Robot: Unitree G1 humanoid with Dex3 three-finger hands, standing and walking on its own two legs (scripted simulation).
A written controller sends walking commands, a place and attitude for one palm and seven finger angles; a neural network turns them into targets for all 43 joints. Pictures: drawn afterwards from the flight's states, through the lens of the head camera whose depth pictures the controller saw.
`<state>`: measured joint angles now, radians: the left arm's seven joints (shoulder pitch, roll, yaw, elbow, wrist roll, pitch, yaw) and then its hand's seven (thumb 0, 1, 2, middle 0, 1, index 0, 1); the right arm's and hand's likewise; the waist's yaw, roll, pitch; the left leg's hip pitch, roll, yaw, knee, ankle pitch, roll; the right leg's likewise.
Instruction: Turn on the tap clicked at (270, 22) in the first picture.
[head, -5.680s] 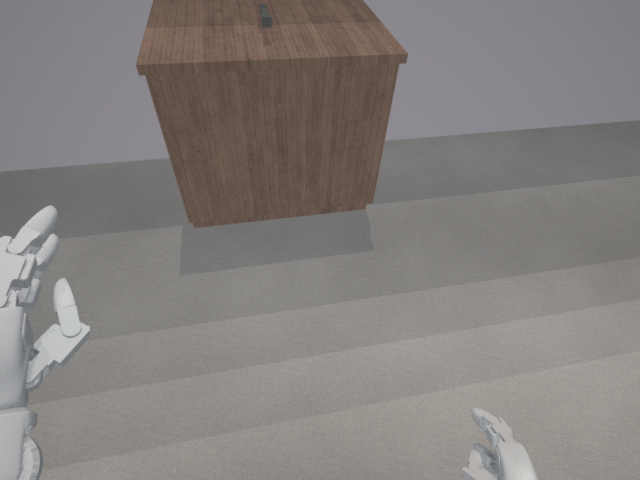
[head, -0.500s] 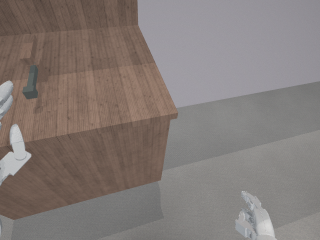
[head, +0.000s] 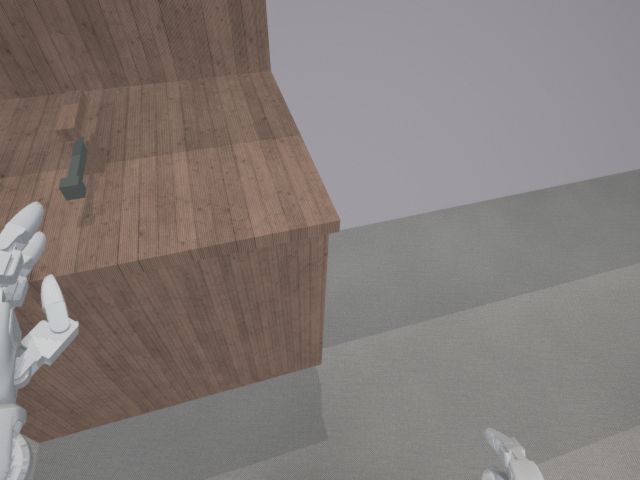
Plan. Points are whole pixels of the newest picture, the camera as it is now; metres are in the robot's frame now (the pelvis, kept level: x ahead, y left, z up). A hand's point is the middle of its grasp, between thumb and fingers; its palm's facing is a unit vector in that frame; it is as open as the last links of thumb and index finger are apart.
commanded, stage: come to a stop and stand still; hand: left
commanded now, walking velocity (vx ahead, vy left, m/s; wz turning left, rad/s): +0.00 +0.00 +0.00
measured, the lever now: (73, 188) +0.52 +0.45 +0.05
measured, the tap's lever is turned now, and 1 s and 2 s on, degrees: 0 0 0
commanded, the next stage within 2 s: look again from close up in 0.94 s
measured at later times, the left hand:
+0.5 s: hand (49, 343) +0.20 +0.26 +0.15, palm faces +0.41 -0.83 -0.38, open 7.4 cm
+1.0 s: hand (60, 331) +0.21 +0.26 +0.15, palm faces +0.39 -0.85 -0.37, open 7.4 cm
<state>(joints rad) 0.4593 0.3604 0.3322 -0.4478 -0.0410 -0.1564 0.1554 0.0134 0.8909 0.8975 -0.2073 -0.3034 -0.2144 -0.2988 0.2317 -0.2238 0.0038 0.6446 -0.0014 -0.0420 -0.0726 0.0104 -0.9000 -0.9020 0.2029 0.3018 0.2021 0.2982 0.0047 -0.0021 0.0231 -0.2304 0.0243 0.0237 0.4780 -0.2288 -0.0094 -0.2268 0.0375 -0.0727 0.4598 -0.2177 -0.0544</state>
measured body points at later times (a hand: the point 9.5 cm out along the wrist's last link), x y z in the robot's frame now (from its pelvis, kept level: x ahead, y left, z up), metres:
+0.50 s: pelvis -0.01 +0.02 +0.00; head -0.01 +0.02 +0.45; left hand +0.17 +0.31 +0.17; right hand +0.14 -0.20 -0.09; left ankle +0.02 +0.12 -0.74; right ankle +0.02 -0.08 -0.74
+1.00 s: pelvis +0.00 +0.02 +0.00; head +0.01 +0.02 +0.45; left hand +0.18 +0.30 +0.17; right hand +0.17 -0.21 -0.08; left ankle +0.02 +0.12 -0.74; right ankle +0.02 -0.08 -0.74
